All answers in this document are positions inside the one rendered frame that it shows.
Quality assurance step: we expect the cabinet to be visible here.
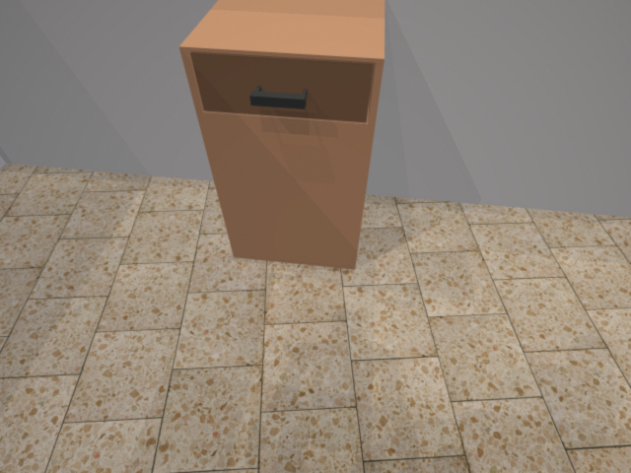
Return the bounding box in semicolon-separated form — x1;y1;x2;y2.
179;0;385;270

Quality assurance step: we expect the drawer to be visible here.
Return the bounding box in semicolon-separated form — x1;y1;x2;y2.
190;51;374;122

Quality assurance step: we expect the handle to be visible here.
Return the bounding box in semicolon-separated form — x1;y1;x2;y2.
249;86;307;109

